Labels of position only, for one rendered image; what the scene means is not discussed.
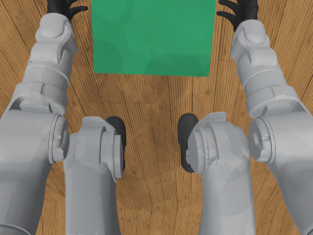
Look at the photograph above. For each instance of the robot left hand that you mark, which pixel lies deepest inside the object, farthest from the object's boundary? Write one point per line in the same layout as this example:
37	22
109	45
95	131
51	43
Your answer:
63	7

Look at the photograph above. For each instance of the right robot upper arm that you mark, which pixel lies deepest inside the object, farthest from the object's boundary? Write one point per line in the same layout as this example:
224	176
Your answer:
284	142

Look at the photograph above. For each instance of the carton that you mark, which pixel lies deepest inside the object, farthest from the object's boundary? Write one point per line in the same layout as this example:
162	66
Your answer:
153	37

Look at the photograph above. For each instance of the left robot forearm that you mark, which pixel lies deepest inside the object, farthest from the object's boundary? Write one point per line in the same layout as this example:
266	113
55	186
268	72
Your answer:
47	74

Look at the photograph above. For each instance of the robot right shin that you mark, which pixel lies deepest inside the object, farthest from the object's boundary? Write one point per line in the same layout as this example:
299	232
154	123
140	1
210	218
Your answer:
216	117

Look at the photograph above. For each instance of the left robot upper arm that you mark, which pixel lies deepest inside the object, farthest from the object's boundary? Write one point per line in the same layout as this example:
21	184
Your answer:
30	143

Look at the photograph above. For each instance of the robot right hand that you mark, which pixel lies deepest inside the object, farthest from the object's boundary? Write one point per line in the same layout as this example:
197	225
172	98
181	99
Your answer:
245	10

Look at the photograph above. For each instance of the right robot forearm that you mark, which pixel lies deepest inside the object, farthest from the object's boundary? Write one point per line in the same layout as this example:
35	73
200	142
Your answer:
262	79

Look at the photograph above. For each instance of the right robot foot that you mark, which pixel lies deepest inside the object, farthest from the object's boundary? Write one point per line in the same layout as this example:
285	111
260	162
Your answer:
185	126

